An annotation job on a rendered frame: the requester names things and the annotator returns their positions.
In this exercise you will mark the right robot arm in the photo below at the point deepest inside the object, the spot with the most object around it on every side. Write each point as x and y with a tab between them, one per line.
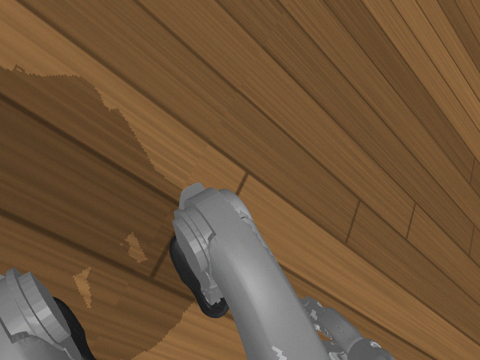
368	349

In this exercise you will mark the right robot foot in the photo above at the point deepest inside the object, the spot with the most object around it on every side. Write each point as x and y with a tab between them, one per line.
187	276

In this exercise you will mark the left robot foot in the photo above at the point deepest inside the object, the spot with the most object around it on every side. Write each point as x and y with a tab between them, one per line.
77	331

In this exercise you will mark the right robot hand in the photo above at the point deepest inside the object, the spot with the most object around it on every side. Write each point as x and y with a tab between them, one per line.
334	326

